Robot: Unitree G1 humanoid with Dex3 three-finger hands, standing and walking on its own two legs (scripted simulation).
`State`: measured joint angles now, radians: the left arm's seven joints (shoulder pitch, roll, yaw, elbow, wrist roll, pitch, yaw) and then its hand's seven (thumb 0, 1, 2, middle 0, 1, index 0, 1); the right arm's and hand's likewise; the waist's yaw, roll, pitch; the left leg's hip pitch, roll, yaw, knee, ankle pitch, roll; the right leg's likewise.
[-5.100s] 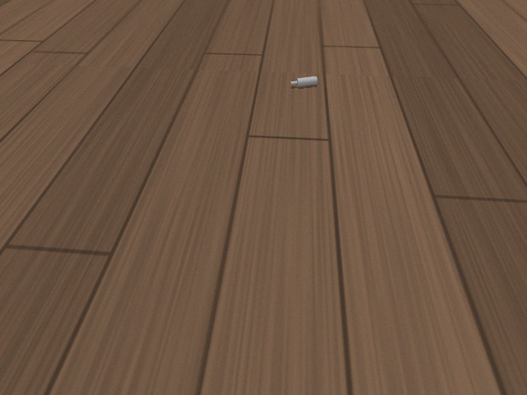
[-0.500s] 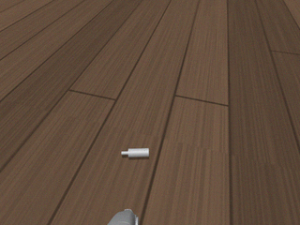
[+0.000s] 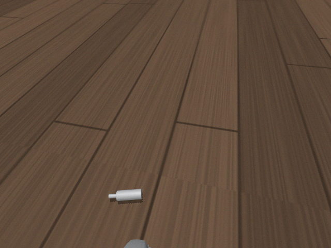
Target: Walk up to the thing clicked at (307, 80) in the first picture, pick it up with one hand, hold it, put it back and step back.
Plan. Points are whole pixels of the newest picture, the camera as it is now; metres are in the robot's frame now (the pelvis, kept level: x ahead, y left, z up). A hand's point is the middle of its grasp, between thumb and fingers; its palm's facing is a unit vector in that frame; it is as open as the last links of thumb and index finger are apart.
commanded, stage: walk up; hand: left
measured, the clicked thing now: (125, 195) +0.54 +0.31 -0.71
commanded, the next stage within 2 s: none
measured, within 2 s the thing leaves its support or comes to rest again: neither
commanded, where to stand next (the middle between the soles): +0.18 +0.03 m, yaw +3 degrees
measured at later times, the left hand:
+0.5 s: hand out of the picture +0.14 +0.26 -0.13, palm faces +0.04 -0.91 -0.40, open 7.4 cm
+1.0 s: hand (76, 230) +0.19 +0.28 -0.13, palm faces +0.04 -0.92 -0.39, open 7.4 cm
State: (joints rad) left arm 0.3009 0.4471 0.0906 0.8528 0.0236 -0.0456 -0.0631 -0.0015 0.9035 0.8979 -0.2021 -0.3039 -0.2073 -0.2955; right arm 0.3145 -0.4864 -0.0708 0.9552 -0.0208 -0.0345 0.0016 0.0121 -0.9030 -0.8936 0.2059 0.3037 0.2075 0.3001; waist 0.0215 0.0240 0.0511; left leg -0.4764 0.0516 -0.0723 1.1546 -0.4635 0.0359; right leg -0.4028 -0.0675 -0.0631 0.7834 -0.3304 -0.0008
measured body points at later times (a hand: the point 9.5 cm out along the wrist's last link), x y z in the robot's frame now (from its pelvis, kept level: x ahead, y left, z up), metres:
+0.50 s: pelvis +0.10 -0.02 +0.01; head +0.14 -0.02 +0.46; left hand +0.13 +0.31 -0.10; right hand +0.24 -0.31 -0.11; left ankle +0.16 +0.11 -0.71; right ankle +0.12 -0.13 -0.68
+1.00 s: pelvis +0.13 +0.00 +0.02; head +0.15 +0.00 +0.47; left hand +0.19 +0.33 -0.10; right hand +0.23 -0.30 -0.11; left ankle +0.14 +0.14 -0.71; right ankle +0.17 -0.14 -0.71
